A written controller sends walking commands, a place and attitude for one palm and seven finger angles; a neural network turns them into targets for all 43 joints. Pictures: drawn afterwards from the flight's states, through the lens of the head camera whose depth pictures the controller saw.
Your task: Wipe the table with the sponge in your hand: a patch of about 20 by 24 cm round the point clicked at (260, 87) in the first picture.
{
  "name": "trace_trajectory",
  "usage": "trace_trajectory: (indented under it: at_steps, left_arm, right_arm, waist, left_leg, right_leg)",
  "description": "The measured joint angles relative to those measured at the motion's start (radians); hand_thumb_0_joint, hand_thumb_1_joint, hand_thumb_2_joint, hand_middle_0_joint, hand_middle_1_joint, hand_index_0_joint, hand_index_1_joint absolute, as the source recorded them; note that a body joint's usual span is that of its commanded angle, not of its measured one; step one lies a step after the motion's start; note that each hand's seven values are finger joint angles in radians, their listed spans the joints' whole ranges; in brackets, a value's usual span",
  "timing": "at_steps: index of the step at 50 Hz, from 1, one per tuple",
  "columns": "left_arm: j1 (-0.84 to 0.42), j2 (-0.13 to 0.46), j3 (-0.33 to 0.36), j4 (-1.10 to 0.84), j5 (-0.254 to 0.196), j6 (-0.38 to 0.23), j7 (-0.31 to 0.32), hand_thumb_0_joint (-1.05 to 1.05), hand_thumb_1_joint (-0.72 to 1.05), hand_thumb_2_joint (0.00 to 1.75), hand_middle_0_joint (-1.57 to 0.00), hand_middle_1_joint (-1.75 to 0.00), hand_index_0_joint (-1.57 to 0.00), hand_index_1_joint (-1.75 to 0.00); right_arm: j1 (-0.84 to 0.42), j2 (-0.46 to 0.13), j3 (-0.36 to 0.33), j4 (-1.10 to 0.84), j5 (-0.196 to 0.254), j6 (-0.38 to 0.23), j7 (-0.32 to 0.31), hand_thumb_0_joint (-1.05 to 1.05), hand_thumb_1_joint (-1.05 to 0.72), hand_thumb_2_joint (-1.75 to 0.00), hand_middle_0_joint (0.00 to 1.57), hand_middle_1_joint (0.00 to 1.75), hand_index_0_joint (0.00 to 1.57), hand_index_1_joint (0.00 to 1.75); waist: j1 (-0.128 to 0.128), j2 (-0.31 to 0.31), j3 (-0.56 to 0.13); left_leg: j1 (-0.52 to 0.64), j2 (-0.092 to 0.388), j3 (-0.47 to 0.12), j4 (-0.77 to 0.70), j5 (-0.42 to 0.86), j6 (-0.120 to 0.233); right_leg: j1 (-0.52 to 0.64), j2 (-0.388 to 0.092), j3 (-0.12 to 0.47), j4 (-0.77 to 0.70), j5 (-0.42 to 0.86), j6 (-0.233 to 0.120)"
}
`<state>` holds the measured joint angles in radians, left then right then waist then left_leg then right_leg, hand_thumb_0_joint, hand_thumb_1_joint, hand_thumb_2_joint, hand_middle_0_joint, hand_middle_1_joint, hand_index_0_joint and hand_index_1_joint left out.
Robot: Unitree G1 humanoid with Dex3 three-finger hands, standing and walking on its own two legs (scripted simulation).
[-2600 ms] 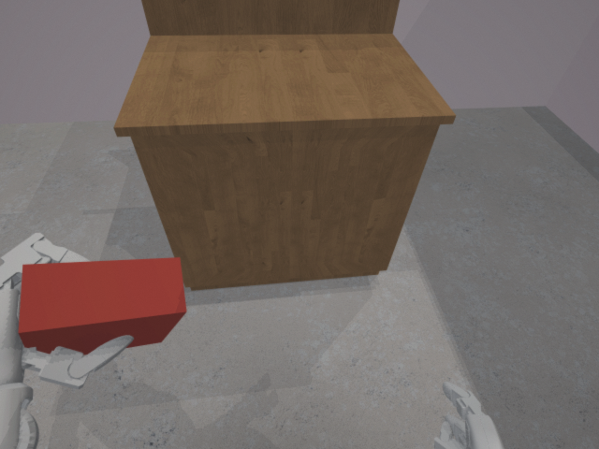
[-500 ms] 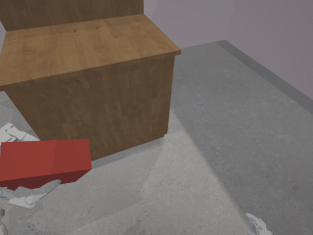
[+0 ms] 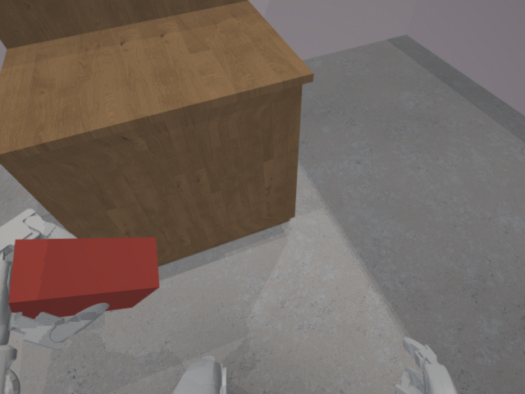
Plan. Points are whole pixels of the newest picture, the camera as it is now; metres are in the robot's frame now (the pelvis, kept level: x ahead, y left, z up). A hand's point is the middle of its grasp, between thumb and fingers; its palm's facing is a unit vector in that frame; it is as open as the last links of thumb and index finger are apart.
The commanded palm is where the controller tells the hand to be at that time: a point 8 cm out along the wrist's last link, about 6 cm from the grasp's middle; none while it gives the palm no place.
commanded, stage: take the last steps up to it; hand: left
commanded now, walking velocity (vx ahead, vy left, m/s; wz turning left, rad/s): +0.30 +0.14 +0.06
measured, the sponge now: (106, 278) +0.23 +0.19 +0.13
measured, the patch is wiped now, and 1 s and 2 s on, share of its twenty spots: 0.00 0.00 0.00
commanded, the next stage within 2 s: come to a stop and stand still in 1.72 s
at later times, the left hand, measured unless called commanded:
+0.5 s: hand (51, 186) +0.33 +0.27 +0.18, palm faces +0.36 -0.83 -0.43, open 9.9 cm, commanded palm +0.28 +0.33 +0.17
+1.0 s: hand (97, 128) +0.43 +0.25 +0.18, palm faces +0.36 -0.79 -0.50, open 9.9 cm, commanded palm +0.38 +0.31 +0.17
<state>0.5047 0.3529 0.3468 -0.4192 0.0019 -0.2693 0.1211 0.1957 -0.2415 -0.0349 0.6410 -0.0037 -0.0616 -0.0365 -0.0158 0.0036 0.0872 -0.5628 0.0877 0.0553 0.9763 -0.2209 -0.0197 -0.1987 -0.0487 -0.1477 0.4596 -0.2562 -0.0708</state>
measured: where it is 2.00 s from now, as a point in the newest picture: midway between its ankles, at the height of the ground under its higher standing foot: (269, 346)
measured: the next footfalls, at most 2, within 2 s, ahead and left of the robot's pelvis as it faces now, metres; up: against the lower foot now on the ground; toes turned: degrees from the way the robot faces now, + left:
left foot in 0.22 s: +0.15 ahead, +0.16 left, +0.00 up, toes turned +8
right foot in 0.64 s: +0.22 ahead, -0.06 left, +0.00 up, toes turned -10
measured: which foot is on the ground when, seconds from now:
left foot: up 0.00-0.20, down 0.22-0.64, up 0.66-1.00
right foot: down 0.00-0.22, up 0.24-0.62, down 0.64-1.00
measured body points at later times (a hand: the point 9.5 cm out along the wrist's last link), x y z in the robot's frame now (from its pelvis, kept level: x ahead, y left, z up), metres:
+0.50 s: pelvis +0.11 +0.05 -0.01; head +0.13 +0.05 +0.44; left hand +0.30 +0.32 +0.20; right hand +0.26 -0.15 -0.10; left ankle +0.11 +0.15 -0.75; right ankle +0.15 -0.07 -0.70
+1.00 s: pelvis +0.22 +0.03 +0.00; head +0.25 +0.02 +0.44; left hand +0.41 +0.29 +0.21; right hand +0.37 -0.24 -0.09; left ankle +0.29 +0.18 -0.72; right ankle +0.18 -0.06 -0.75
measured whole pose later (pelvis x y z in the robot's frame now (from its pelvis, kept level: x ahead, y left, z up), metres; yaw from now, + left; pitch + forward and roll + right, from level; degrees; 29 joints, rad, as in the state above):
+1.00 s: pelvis +0.22 +0.03 +0.00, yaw -1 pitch +0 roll +2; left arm 0.53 0.41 0.40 -0.57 -0.02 -0.27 0.16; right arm 0.20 -0.25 -0.06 0.58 0.00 -0.07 -0.05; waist -0.02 -0.03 0.08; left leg -0.43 0.08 0.13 0.66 -0.25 -0.01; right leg -0.17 -0.07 -0.16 0.50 -0.32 -0.03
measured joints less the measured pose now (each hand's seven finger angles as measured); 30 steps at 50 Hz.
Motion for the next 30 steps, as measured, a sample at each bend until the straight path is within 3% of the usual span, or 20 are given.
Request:
trace_trajectory:
  at_steps: [5, 10, 12, 15, 18, 23, 30]
  left_arm:
    - [0.005, 0.013, 0.009, -0.071, -0.005, 0.001, 0.023, -0.01, -0.47, 0.98, -0.78, -1.33, -0.78, -1.32]
    - [0.005, 0.017, 0.022, -0.103, -0.011, 0.009, 0.043, -0.01, -0.47, 0.98, -0.78, -1.33, -0.78, -1.32]
    - [-0.023, 0.022, 0.032, -0.092, -0.016, 0.01, 0.049, -0.01, -0.47, 0.98, -0.78, -1.33, -0.78, -1.32]
    - [-0.079, 0.024, 0.029, -0.033, -0.012, 0.024, 0.048, -0.01, -0.47, 0.99, -0.78, -1.33, -0.78, -1.32]
    - [-0.097, 0.023, 0.018, -0.034, -0.009, 0.052, 0.041, -0.01, -0.47, 0.99, -0.78, -1.33, -0.78, -1.33]
    - [-0.034, 0.015, 0.009, -0.132, -0.012, 0.038, 0.028, -0.01, -0.47, 0.99, -0.78, -1.33, -0.78, -1.33]
    - [-0.02, 0.03, 0.037, -0.059, -0.016, 0.03, 0.024, -0.01, -0.47, 0.99, -0.78, -1.33, -0.78, -1.33]
  right_arm:
    - [0.02, -0.02, -0.024, -0.025, 0.003, -0.012, -0.005, 0.02, -0.91, -0.9, 0.2, 0.3, 0.2, 0.3]
    - [0.046, -0.008, -0.022, -0.048, 0.007, -0.016, -0.014, 0.02, -0.91, -0.9, 0.2, 0.3, 0.2, 0.3]
    - [0.031, 0.014, -0.019, -0.05, 0.009, -0.018, -0.02, 0.02, -0.91, -0.9, 0.2, 0.3, 0.2, 0.3]
    - [0.006, 0.062, 0.006, -0.041, 0.009, -0.024, -0.018, 0.02, -0.91, -0.9, 0.2, 0.3, 0.2, 0.3]
    - [0.004, 0.102, 0.037, -0.034, 0.012, -0.042, -0.007, 0.02, -0.91, -0.9, 0.2, 0.3, 0.2, 0.3]
    - [0.027, 0.131, 0.066, -0.024, 0.008, -0.072, 0.002, 0.01, -0.91, -0.9, 0.21, 0.3, 0.2, 0.3]
    - [0.06, 0.106, 0.062, 0.011, 0.004, -0.065, -0.016, 0.01, -0.9, -0.9, 0.21, 0.3, 0.21, 0.3]
  waist:
    - [0.01, -0.021, 0.004]
    - [0.017, -0.032, -0.039]
    - [0.014, -0.054, -0.043]
    - [0.005, -0.065, -0.048]
    - [-0.002, -0.053, -0.055]
    - [0.009, -0.026, -0.051]
    - [0.028, 0.033, -0.06]
  left_leg:
    - [0.086, -0.007, 0.054, -0.254, -0.003, 0.017]
    - [0.254, -0.042, 0.112, -0.463, 0.017, 0.035]
    - [0.277, -0.059, 0.125, -0.457, 0.04, 0.053]
    - [0.284, -0.06, 0.132, -0.409, -0.036, 0.06]
    - [0.303, -0.051, 0.121, -0.433, -0.04, 0.059]
    - [0.344, -0.042, 0.118, -0.49, -0.037, 0.053]
    - [0.38, -0.03, 0.099, -0.483, -0.085, 0.022]
  right_leg:
    - [0.027, -0.015, 0.005, 0.005, -0.033, 0.021]
    - [0.041, -0.02, 0.021, 0.087, -0.119, 0.057]
    - [-0.003, -0.038, 0.049, 0.234, -0.181, 0.069]
    - [-0.129, -0.021, 0.087, 0.547, -0.276, 0.074]
    - [-0.234, -0.022, 0.071, 0.66, -0.229, 0.086]
    - [-0.304, -0.05, 0.043, 0.537, -0.12, 0.102]
    - [-0.187, -0.023, -0.011, 0.224, -0.083, 0.108]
